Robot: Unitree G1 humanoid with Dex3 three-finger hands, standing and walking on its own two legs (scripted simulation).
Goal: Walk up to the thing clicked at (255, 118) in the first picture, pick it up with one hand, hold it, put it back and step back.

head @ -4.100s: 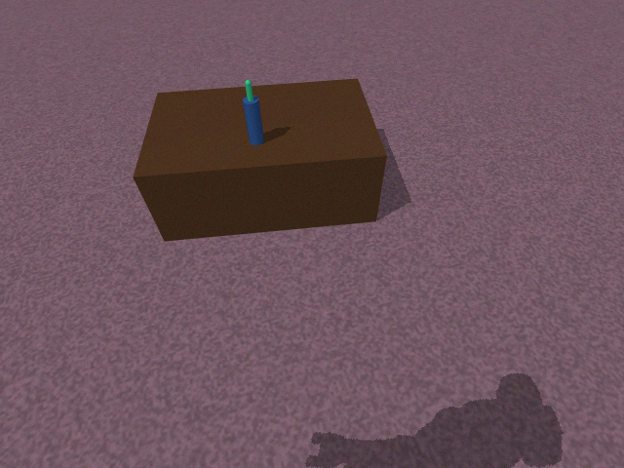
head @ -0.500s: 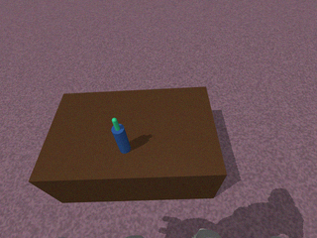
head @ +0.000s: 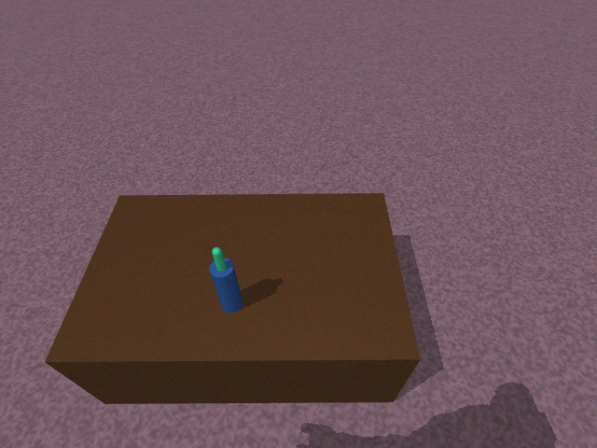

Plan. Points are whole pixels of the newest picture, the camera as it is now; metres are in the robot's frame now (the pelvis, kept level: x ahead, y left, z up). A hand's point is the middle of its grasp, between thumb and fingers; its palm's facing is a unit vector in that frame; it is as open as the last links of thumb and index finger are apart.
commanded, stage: walk up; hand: left
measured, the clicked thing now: (225, 279) +0.55 +0.20 -0.30
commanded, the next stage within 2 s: stand in 0.72 s
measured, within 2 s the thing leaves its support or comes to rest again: neither
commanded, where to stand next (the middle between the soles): +0.07 +0.00 m, yaw -2 degrees
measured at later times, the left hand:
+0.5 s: hand out of the picture +0.09 +0.25 -0.15, palm faces +0.01 -0.94 -0.35, open 7.4 cm
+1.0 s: hand out of the picture +0.10 +0.24 -0.15, palm faces -0.01 -0.94 -0.35, open 7.4 cm
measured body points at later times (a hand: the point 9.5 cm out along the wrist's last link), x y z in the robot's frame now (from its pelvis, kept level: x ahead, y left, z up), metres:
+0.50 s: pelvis +0.01 +0.00 +0.00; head +0.02 -0.01 +0.45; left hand +0.09 +0.30 -0.12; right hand +0.09 -0.30 -0.14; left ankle +0.00 +0.13 -0.74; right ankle +0.03 -0.13 -0.74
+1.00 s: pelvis +0.01 -0.01 +0.00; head +0.02 -0.02 +0.45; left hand +0.10 +0.29 -0.12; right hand +0.10 -0.31 -0.13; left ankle +0.00 +0.13 -0.74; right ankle +0.03 -0.13 -0.74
